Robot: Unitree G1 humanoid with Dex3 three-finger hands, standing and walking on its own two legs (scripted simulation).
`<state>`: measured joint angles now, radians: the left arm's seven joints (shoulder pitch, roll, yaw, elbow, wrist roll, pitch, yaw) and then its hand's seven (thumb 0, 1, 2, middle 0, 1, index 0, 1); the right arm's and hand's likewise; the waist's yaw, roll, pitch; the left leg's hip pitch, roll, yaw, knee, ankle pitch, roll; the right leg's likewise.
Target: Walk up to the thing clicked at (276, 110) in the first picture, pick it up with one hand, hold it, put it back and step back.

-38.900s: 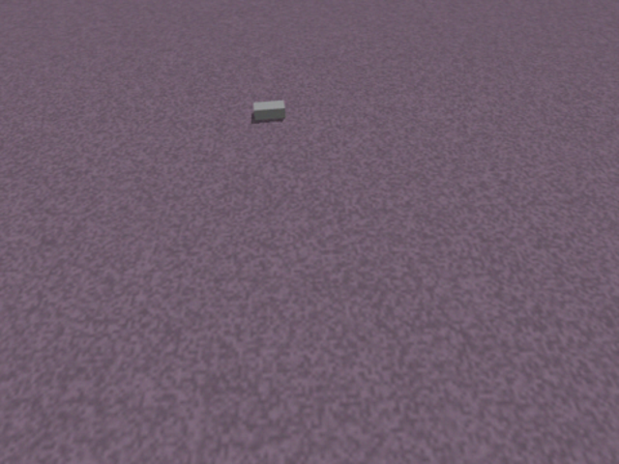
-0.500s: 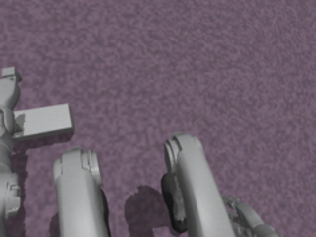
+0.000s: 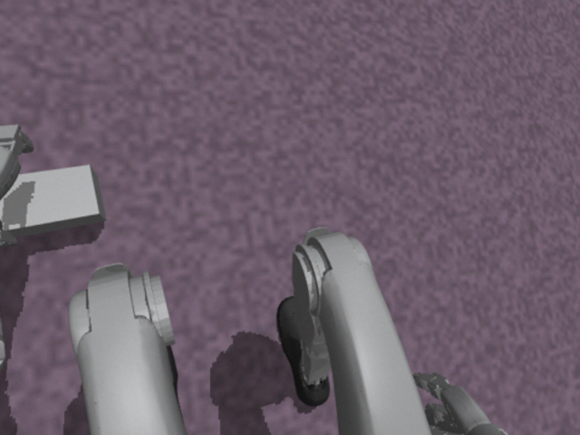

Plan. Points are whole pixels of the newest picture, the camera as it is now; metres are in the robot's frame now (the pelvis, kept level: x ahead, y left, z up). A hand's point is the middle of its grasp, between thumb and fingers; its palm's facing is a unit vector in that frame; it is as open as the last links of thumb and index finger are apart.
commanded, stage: home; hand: left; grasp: from above
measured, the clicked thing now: (39, 203) +0.46 +0.31 -0.30
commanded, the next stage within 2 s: none
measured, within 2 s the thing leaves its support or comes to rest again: neither
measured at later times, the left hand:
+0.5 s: hand out of the picture +0.37 +0.29 -0.03, palm faces -0.28 -0.59 -0.76, open 8.8 cm
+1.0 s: hand out of the picture +0.26 +0.23 +0.19, palm faces +0.16 -0.95 -0.28, open 7.4 cm
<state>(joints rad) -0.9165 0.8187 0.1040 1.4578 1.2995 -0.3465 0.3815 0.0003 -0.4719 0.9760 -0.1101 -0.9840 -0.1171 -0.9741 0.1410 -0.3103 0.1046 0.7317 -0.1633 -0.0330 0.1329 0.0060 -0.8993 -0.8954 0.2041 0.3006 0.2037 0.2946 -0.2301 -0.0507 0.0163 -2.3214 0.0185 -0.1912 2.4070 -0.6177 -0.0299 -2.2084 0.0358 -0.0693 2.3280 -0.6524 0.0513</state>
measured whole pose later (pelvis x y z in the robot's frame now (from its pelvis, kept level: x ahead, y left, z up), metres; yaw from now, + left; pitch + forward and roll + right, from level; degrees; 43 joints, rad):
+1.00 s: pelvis +0.04 +0.00 +0.28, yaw +8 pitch +23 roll -4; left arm 0.16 0.28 0.07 0.12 -0.01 0.37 0.07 0.01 0.90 0.90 -0.21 -0.30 -0.21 -0.30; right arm 0.13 -0.20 0.04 0.54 0.04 -0.10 -0.08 0.01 -0.90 -0.90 0.21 0.30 0.21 0.29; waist -0.05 0.03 -0.18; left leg -1.32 0.05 -0.09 1.49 -0.57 -0.02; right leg -1.24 -0.01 -0.05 1.44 -0.59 0.03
